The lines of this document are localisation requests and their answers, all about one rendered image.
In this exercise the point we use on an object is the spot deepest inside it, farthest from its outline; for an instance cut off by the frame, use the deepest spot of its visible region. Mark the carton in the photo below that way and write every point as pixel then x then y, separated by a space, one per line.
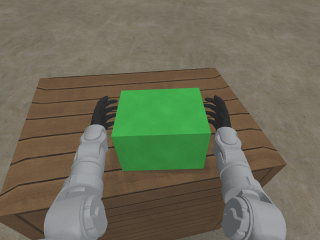
pixel 161 129

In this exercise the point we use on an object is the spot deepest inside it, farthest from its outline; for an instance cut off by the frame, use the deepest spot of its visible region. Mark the robot left upper arm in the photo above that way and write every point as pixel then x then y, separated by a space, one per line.
pixel 78 218

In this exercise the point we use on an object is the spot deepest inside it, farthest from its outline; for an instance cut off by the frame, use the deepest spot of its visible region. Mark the robot right hand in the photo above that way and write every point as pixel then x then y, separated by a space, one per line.
pixel 221 116

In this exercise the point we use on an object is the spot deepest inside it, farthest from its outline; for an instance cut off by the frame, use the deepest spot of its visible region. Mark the robot right forearm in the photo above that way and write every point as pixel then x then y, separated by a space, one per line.
pixel 233 168

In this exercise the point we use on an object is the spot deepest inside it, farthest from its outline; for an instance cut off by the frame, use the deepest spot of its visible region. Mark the robot right upper arm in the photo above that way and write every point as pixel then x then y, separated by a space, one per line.
pixel 246 218

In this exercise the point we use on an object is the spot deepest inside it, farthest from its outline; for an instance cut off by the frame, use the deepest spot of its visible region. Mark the robot left forearm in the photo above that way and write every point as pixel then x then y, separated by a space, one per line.
pixel 88 166

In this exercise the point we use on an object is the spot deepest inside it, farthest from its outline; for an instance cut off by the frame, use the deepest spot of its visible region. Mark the robot left hand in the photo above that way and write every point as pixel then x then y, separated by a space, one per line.
pixel 99 116

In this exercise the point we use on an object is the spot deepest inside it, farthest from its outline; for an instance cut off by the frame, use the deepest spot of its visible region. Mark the pedestal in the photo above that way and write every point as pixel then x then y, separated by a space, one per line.
pixel 164 204

